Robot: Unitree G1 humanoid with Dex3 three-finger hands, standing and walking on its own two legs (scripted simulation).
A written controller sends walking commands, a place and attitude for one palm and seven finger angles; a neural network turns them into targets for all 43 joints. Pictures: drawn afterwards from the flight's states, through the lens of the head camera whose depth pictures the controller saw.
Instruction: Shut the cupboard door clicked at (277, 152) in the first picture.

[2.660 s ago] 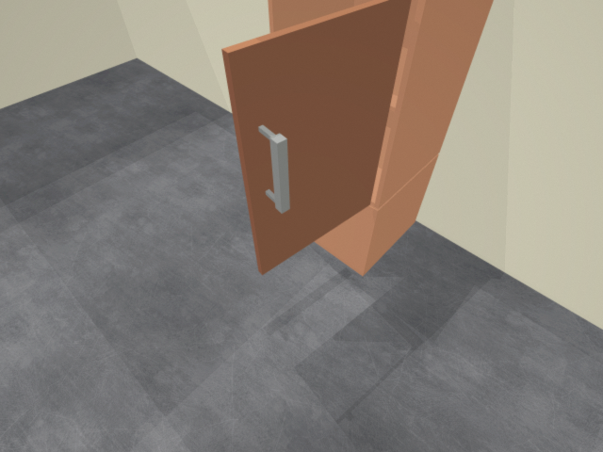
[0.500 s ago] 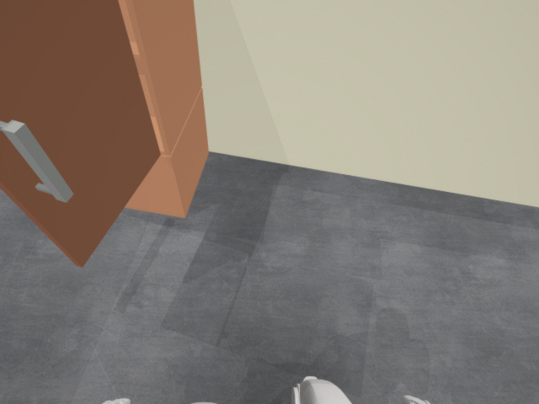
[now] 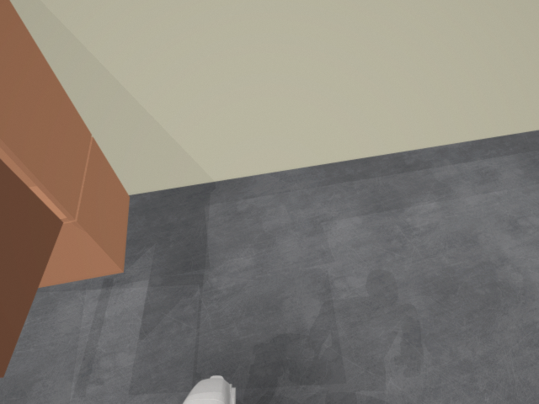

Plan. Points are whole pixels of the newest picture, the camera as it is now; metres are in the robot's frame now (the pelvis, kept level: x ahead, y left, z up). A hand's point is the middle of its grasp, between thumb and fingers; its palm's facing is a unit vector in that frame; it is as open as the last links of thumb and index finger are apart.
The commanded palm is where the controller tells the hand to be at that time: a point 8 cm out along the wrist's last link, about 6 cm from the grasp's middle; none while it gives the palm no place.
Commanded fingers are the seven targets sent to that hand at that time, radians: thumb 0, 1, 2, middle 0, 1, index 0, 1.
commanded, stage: walk to a spot facing it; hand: left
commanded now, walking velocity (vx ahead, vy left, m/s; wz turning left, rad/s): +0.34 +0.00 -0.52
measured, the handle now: out of the picture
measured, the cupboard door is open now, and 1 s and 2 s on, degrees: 82 82 82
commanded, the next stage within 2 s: turn to face it in 1.00 s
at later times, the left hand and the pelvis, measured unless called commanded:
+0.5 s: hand (208, 274) +0.37 +0.16 -0.16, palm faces -0.34 -0.92 -0.19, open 7.4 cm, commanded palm none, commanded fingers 0.00 0.90 0.90 -0.20 -0.30 -0.20 -0.30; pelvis +0.19 +0.01 +0.00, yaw -18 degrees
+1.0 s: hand (260, 235) +0.47 +0.06 -0.18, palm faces -0.34 -0.92 -0.20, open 7.2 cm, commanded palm none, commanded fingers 0.00 0.90 0.90 -0.20 -0.30 -0.20 -0.30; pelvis +0.41 -0.12 +0.00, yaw -24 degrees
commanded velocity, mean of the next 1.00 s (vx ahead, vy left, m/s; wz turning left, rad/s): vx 0.35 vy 0.00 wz -0.29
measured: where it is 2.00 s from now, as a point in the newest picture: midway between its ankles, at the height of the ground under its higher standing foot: (337, 289)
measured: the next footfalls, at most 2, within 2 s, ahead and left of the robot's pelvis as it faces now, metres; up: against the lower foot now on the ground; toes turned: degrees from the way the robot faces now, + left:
left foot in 0.18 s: +0.17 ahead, +0.14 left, +0.00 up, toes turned -3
right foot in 0.62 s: +0.33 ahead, -0.16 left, +0.00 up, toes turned -28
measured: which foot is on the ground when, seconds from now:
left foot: up 0.00-0.16, down 0.18-0.60, up 0.62-1.00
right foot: down 0.00-0.18, up 0.20-0.60, down 0.62-1.00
